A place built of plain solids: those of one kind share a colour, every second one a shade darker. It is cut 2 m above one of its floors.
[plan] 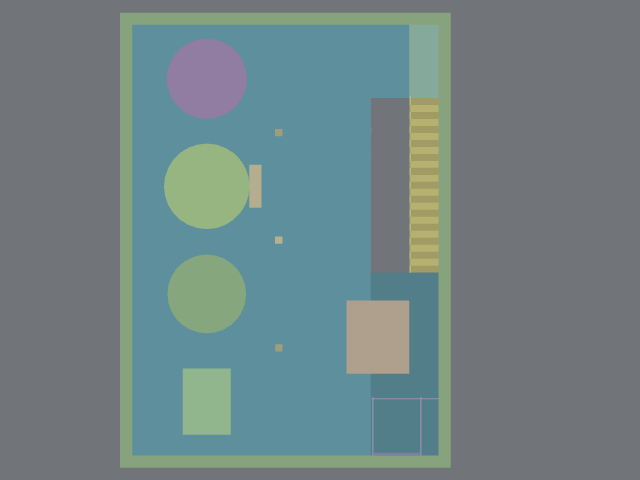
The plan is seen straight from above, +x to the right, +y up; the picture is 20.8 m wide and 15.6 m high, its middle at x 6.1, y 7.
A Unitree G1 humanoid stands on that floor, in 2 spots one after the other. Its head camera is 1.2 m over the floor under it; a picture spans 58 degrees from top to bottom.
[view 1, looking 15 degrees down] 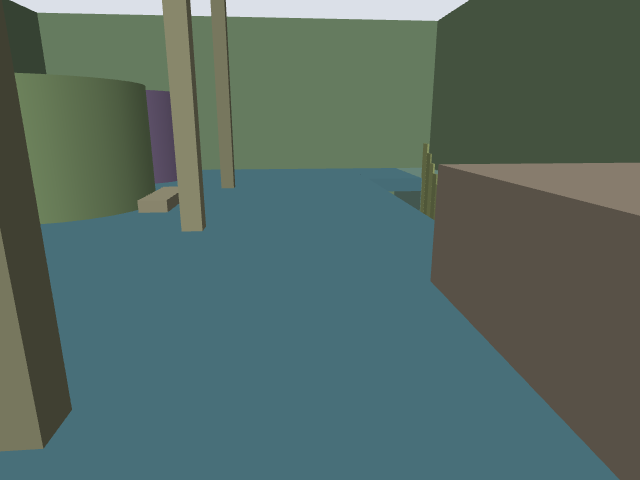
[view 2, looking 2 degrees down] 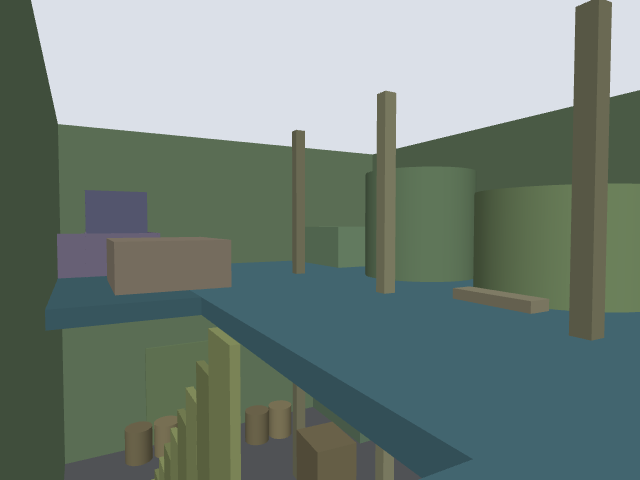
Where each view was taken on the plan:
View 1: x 5.81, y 1.90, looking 85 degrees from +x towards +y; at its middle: upper_floor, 4.64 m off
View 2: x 9.50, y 13.14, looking -119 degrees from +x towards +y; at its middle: hop_back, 13.01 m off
